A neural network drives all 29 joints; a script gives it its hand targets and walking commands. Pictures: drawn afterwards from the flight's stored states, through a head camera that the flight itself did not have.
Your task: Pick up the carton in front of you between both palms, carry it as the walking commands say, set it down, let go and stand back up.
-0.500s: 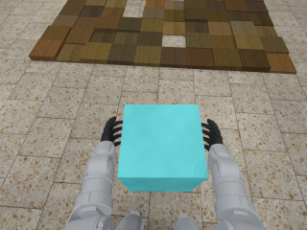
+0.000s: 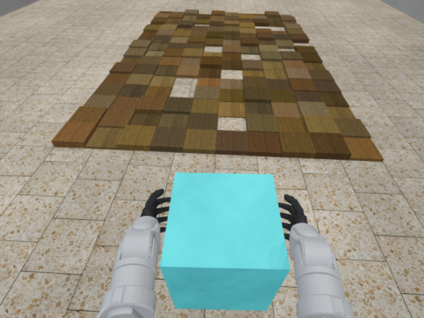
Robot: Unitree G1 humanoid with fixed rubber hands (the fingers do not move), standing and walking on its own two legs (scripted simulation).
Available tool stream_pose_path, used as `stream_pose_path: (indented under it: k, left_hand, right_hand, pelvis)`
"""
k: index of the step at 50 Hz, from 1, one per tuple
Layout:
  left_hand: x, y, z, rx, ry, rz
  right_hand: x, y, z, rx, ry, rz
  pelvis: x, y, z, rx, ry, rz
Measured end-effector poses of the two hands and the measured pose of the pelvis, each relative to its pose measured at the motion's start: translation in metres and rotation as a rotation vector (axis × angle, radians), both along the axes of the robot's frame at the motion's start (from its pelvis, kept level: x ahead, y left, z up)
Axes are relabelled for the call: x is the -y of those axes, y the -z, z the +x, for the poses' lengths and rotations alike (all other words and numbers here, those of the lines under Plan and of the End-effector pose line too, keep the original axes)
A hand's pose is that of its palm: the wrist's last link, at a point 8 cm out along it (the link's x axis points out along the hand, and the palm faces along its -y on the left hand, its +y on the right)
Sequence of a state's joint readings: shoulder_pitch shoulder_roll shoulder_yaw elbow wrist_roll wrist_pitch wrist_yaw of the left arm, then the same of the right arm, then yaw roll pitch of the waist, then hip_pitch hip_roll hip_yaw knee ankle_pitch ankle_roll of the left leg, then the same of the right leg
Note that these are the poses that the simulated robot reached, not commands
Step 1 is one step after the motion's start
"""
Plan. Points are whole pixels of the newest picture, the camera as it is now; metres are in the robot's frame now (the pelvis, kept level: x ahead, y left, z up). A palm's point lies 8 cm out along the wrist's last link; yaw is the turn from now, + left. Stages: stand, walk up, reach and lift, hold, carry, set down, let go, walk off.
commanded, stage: reach and lift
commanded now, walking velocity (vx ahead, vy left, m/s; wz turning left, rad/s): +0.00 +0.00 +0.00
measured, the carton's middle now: (222, 243) +0.29 +0.00 -0.05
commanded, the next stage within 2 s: hold in 0.84 s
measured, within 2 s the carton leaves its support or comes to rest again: neither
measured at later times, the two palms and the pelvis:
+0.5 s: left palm (149, 218) +0.30 +0.15 +0.03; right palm (298, 224) +0.30 -0.15 +0.03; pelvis +0.00 +0.00 +0.00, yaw +0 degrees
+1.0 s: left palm (147, 214) +0.29 +0.15 +0.06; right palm (301, 220) +0.29 -0.15 +0.05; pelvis +0.01 +0.00 +0.01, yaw +0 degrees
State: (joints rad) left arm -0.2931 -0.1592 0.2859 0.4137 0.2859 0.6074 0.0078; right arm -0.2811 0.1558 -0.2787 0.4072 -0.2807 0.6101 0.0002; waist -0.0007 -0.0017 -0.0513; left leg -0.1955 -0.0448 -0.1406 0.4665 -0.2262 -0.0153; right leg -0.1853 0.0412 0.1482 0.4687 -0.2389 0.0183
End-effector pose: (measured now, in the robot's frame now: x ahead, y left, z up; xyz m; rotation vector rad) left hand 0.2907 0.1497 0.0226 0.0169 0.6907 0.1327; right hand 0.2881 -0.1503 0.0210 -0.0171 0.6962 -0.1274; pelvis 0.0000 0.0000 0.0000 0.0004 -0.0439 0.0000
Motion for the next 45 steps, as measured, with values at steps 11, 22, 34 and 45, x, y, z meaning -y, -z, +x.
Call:
stream_pose_path:
  k: [11,22,34,45]
  left_hand:
    - [0.0,-0.004,0.0,0.014,-0.012,-0.008]
    - [0.001,-0.009,0.005,0.013,-0.002,0.007]
    - [0.0,-0.014,0.006,0.009,0.006,0.018]
    - [0.0,-0.021,0.004,0.022,0.007,0.017]
  right_hand:
    - [0.0,-0.004,0.002,0.014,-0.002,0.005]
    - [0.001,-0.009,0.007,0.013,-0.01,-0.009]
    - [0.0,-0.014,0.008,0.009,-0.019,-0.021]
    - [0.0,-0.022,0.005,0.022,-0.016,-0.019]
  pelvis:
    - [0.002,0.0,-0.008,0.014,-0.002,0.0]
    - [0.003,-0.003,0.001,0.018,-0.003,0.001]
    - [0.002,-0.006,0.011,0.028,-0.003,0.001]
    - [0.001,-0.006,0.011,0.043,-0.003,0.001]
